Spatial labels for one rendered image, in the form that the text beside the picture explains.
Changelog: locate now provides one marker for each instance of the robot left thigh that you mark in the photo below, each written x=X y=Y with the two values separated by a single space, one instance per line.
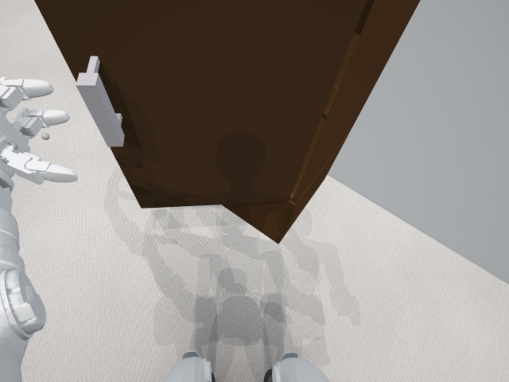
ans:
x=191 y=369

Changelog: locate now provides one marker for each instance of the cupboard door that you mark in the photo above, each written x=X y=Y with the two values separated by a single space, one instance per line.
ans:
x=220 y=99

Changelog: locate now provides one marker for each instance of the robot thigh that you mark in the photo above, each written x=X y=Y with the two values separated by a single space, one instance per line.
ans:
x=296 y=369
x=191 y=369

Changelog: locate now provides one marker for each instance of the robot left hand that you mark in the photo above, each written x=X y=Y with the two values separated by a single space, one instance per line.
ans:
x=26 y=125

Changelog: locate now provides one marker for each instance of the left robot forearm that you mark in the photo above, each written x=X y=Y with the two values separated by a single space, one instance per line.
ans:
x=9 y=234

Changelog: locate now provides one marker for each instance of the left robot upper arm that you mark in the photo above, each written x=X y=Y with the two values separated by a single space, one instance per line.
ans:
x=22 y=313

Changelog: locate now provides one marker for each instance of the robot right thigh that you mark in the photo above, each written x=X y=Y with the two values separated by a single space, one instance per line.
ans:
x=296 y=369

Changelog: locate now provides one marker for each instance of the handle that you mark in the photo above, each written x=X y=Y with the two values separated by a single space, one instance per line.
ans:
x=97 y=101

